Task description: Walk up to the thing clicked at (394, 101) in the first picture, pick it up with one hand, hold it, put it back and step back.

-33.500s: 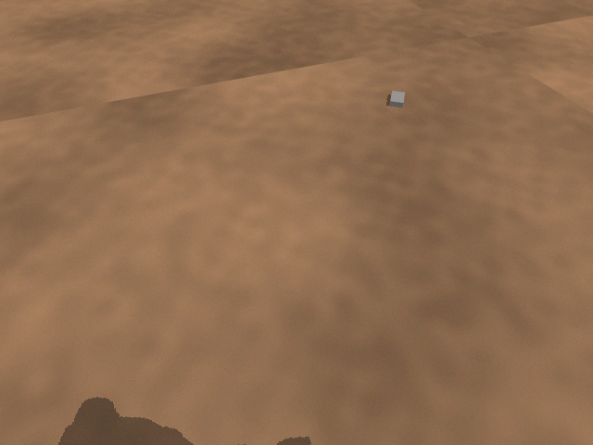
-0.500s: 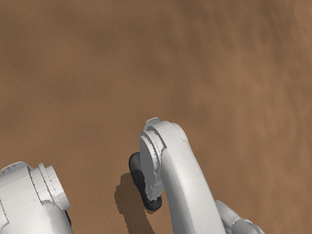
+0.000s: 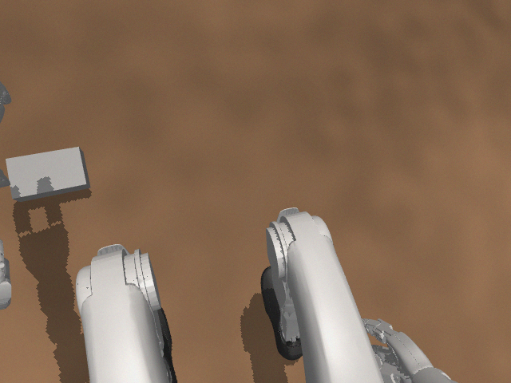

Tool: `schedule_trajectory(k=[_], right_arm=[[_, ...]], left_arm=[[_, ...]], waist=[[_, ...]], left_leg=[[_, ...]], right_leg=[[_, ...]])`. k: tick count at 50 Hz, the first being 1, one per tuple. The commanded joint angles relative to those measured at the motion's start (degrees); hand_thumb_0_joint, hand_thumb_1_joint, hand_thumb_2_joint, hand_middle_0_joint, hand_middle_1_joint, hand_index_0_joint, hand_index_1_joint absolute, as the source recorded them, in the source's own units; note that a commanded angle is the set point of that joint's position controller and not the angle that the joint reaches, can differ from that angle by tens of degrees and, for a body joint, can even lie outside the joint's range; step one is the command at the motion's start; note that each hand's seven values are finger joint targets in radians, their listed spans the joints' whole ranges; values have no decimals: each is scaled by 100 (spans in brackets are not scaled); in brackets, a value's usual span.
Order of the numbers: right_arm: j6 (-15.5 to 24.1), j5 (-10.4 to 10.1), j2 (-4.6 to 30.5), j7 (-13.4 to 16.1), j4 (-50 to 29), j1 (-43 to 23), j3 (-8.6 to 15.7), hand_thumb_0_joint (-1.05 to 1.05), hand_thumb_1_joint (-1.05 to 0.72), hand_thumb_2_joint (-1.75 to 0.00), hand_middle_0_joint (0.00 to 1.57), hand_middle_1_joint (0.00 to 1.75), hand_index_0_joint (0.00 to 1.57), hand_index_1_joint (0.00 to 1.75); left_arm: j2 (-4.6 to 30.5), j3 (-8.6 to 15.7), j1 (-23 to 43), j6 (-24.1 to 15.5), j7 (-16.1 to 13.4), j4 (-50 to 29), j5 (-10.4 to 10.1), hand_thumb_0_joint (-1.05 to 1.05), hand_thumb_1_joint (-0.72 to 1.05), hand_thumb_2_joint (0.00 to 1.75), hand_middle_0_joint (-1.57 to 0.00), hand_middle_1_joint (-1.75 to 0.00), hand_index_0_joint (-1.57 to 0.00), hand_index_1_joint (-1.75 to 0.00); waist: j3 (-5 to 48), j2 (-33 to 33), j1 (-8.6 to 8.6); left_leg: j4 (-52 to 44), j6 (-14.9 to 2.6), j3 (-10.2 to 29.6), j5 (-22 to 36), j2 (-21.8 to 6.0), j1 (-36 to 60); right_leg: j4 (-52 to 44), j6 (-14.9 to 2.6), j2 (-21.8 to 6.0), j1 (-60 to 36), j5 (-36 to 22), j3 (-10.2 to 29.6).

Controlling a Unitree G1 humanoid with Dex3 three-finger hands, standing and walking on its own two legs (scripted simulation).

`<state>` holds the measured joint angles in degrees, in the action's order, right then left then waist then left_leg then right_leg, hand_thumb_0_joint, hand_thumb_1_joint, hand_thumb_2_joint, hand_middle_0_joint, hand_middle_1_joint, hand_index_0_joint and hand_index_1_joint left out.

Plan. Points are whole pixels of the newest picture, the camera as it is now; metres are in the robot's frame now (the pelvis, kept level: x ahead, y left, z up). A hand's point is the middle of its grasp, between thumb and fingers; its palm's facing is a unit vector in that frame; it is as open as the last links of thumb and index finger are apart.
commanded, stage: withdraw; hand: left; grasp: from above
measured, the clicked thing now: (50, 173) +0.50 +0.32 -0.33
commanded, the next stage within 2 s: home in 0.34 s
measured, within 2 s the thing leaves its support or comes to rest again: neither
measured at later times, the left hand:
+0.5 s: hand (10, 139) +0.51 +0.33 -0.17, palm faces -0.32 -0.05 -0.95, open 13.8 cm
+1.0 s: hand out of the picture +0.36 +0.32 -0.01, palm faces -0.24 -0.63 -0.74, open 8.4 cm
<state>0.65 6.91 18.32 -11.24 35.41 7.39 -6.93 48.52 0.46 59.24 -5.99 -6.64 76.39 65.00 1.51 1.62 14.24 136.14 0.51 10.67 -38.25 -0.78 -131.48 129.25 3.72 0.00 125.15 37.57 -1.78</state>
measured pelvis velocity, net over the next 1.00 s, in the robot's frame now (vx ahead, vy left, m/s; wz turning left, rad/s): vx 0.01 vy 0.00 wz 0.07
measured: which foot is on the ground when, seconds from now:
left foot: down 0.00-1.00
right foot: down 0.00-1.00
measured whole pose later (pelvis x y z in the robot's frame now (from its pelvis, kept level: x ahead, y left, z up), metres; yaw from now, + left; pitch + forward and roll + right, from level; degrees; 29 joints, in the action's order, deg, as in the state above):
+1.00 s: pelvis +0.01 +0.00 +0.10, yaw +4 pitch +35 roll -8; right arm -3.7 0.8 17.0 -3.9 34.1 8.1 0.6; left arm 35.1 8.2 22.8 0.5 4.0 30.0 30.3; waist 9.5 0.9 5.1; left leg 118.3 0.2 6.9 -37.8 -1.2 -115.7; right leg 113.3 3.8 -2.0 110.7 37.4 -0.8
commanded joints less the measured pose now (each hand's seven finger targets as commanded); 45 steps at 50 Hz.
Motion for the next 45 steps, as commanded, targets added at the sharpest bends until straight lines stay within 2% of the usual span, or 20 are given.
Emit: schedule_trajectory(k=[1,2,6,9,10,11,14,17,19,20,22,23,27,29,32,35,37,39,42,45], right_arm=[[-171,-39,1453,394,-105,1206,463,0,-89,-90,20,30,20,30],[-186,-15,1455,457,-111,1162,417,0,-90,-90,20,30,20,30],[-215,95,1327,560,-85,1021,199,0,-90,-90,20,30,20,30],[-238,189,1426,567,-58,960,146,0,-90,-90,20,30,20,30],[-232,211,1381,552,-27,982,141,0,-89,-90,20,30,20,30],[-232,234,1456,558,17,984,155,0,-89,-90,20,30,20,30],[-177,301,1493,538,88,1098,194,0,-89,-90,20,30,20,30],[-103,304,1594,517,155,1186,331,0,-90,-90,20,30,20,30],[-47,295,1549,494,183,1235,360,0,-90,-90,20,30,20,30],[-21,279,1556,485,187,1253,395,0,-90,-90,20,30,20,30],[7,238,1523,460,190,1300,417,0,-90,-89,20,30,20,30],[11,221,1465,445,204,1311,390,0,-88,-89,20,30,20,30],[19,111,1440,434,213,1437,459,0,-89,-90,20,30,20,30],[-20,47,1450,414,166,1540,551,0,-89,-90,20,30,20,30],[-127,-31,1432,397,113,1620,645,0,-89,-90,20,30,20,30],[-237,-161,1489,450,-69,1688,859,0,-90,-90,20,30,20,30],[-308,-285,1480,512,-232,1618,978,0,-90,-90,20,30,20,30],[-368,-399,1394,591,-387,1468,1054,0,-90,-90,20,30,20,30],[-397,-551,1139,694,-429,1237,1092,0,-90,-90,20,30,20,30],[-368,-624,996,784,-515,1055,1182,0,-90,-90,20,30,20,30]], left_arm=[[1257,197,1483,-395,234,-790,-65,0,-48,99,-10,-100,-10,-100],[1518,350,1544,-557,199,-844,-17,0,-49,100,-10,-99,-10,-100],[1937,578,1872,-1233,-147,-808,283,0,-51,100,-9,-101,-9,-101],[1894,598,2026,-1472,-664,-639,578,0,-51,99,-8,-101,-8,-100],[1658,463,2045,-1493,-823,-506,649,0,-50,99,-8,-101,-8,-100],[1733,481,2267,-1517,-998,-548,725,0,-51,99,-7,-101,-8,-100],[1750,521,2478,-1378,-1458,-451,908,0,-50,98,-8,-100,-8,-99],[2019,789,2717,-1113,-1780,-666,1018,0,-48,97,-9,-98,-10,-97],[2024,819,2613,-880,-1880,-532,1061,0,-47,95,-12,-96,-12,-95],[2176,970,2491,-761,-1914,-481,1066,0,-46,94,-12,-94,-13,-94],[2261,1045,2433,-537,-1915,-471,973,0,-42,91,-14,-92,-15,-91],[2189,954,2334,-417,-1855,-313,949,0,-34,85,-22,-84,-21,-83],[2081,923,2070,-112,-1271,-195,519,0,-22,73,-20,-52,-18,-53],[2090,995,1771,-30,-839,-485,238,0,-13,69,-19,-45,-17,-46],[1709,890,997,39,-106,-854,-185,0,7,76,-20,-44,-18,-45],[1452,1097,266,96,479,-2273,-957,0,28,73,-18,-34,-17,-35],[1257,1185,-158,101,849,-3716,-1650,0,44,72,-17,-27,-17,-27],[1183,1412,-798,161,1052,-4703,-2279,0,60,81,-19,-28,-18,-28],[712,1519,-1699,286,1100,-5114,-2940,0,84,90,-20,-30,-20,-30],[496,1550,-1601,370,934,-5957,-3406,0,90,90,-20,-30,-20,-30]], waist=[[2873,732,309],[2877,683,268],[3212,1126,201],[3315,1622,280],[3359,1800,324],[3369,1954,353],[3557,2425,366],[3990,2806,288],[4218,2879,255],[4316,2726,168],[4442,2688,123],[4338,2595,160],[4110,2130,146],[4244,2022,3],[4247,1782,-117],[4639,1919,-411],[5201,2010,-571],[5411,1939,-704],[4925,1313,-753],[4889,1381,-801]], left_leg=[[-1368,-225,-613,423,119,2025],[-1253,-239,-657,405,135,1902],[-1090,-188,-719,373,100,2052],[-1120,-120,-680,386,89,2533],[-1181,-102,-660,387,70,2701],[-1216,-90,-612,338,63,2757],[-1259,-42,-628,424,63,3064],[-1318,12,-548,744,47,3401],[-1259,-6,-597,962,46,3492],[-1220,-33,-618,1026,58,3429],[-1169,-66,-704,1194,75,3305],[-1176,-90,-730,1222,77,3202],[-1307,-158,-692,1004,106,2852],[-1468,-157,-659,1050,107,2953],[-1625,-156,-712,1313,107,3069],[-1925,-70,-717,1627,103,3698],[-2210,-54,-680,1795,92,4205],[-2491,-70,-583,1853,59,4551],[-2875,-155,-429,1524,26,4474],[-3248,-183,-417,1089,-21,4772]], right_leg=[[-1386,-582,224,-1802,-545,-666],[-1405,-580,213,-1856,-499,-635],[-1205,-541,250,-1803,-396,-560],[-1044,-573,260,-1418,-436,-725],[-958,-564,271,-1335,-499,-751],[-921,-586,280,-1160,-478,-833],[-770,-590,242,-1044,-691,-939],[-512,-603,182,-805,-1018,-1001],[-502,-614,195,-858,-1178,-930],[-524,-597,182,-896,-1234,-910],[-560,-579,166,-1059,-1393,-836],[-620,-579,188,-1152,-1427,-805],[-807,-549,185,-1329,-1204,-759],[-876,-544,155,-1543,-1177,-751],[-1098,-539,160,-1948,-1331,-715],[-1347,-632,109,-2166,-1448,-644],[-1529,-652,72,-2398,-1560,-596],[-1695,-602,60,-2574,-1634,-551],[-2004,-534,64,-2661,-1479,-445],[-2457,-534,41,-2813,-1166,-356]])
